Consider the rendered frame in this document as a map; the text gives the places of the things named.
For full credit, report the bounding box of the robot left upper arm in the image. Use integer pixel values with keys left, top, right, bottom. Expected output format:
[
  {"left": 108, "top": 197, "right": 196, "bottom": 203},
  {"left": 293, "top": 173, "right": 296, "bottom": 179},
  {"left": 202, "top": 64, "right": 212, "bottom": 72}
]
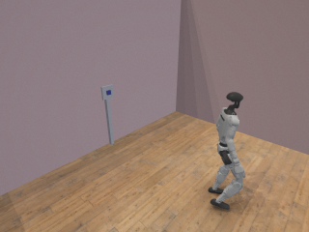
[{"left": 215, "top": 107, "right": 227, "bottom": 128}]

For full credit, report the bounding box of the right robot hand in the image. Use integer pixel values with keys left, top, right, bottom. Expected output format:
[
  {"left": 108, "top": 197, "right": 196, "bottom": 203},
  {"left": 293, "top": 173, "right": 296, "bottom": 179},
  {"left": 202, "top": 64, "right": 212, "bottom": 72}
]
[{"left": 234, "top": 164, "right": 246, "bottom": 180}]

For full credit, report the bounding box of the right robot forearm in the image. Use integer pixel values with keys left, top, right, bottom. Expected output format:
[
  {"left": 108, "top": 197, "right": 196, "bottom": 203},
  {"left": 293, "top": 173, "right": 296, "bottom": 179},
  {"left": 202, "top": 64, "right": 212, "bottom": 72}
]
[{"left": 227, "top": 139, "right": 240, "bottom": 165}]

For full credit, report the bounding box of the right robot shin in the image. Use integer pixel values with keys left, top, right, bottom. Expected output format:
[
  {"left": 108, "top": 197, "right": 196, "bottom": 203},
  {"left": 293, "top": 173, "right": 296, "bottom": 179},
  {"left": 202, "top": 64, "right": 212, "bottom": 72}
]
[{"left": 216, "top": 182, "right": 243, "bottom": 203}]

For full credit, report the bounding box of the humanoid robot head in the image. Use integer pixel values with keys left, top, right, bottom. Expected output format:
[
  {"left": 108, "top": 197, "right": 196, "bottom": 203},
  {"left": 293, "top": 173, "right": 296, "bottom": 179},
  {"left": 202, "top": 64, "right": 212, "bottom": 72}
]
[{"left": 223, "top": 92, "right": 243, "bottom": 116}]

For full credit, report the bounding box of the panel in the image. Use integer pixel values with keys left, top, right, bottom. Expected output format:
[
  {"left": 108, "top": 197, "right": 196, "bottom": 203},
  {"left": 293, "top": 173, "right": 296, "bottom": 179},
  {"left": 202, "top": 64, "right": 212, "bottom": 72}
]
[{"left": 100, "top": 84, "right": 115, "bottom": 145}]

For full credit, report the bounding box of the robot right upper arm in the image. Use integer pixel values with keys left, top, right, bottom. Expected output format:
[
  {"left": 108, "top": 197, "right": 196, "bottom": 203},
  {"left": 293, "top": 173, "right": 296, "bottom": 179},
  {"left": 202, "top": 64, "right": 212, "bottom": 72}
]
[{"left": 225, "top": 116, "right": 239, "bottom": 145}]

